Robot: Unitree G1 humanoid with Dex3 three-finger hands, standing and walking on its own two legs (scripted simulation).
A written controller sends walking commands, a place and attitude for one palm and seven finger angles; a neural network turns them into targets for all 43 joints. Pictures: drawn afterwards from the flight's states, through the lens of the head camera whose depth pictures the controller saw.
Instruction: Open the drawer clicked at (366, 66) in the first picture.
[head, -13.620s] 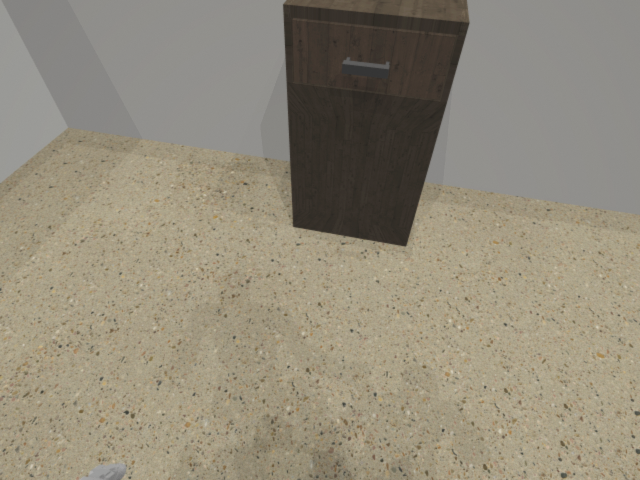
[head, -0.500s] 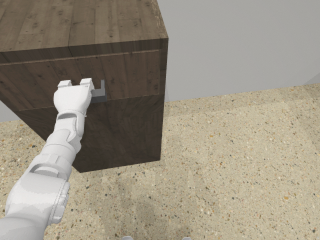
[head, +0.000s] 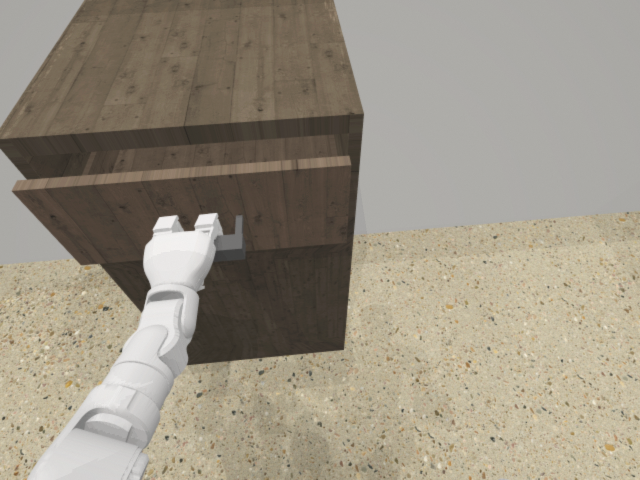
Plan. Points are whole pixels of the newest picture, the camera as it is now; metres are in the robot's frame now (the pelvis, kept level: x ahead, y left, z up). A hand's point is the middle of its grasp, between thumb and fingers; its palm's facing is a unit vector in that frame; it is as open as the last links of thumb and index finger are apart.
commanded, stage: pull the drawer open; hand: left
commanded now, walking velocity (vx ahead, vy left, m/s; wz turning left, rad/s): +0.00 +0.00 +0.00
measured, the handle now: (200, 237) +0.45 +0.19 +0.02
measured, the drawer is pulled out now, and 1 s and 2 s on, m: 0.06 0.18 0.29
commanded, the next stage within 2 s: none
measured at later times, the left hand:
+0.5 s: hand (189, 317) +0.33 +0.18 +0.00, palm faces -0.02 -0.07 -1.00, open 6.1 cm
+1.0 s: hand (186, 355) +0.28 +0.18 +0.00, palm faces +0.00 -0.09 -1.00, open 6.0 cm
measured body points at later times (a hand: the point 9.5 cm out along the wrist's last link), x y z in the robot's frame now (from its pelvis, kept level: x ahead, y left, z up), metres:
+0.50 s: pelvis -0.01 -0.01 +0.00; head +0.02 -0.03 +0.45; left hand +0.33 +0.18 +0.05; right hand +0.11 -0.26 -0.13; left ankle -0.02 +0.10 -0.71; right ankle -0.05 -0.11 -0.71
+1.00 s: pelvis -0.02 -0.02 +0.00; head +0.00 -0.05 +0.45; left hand +0.27 +0.18 +0.05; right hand +0.15 -0.26 -0.11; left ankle -0.02 +0.10 -0.71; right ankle -0.05 -0.11 -0.71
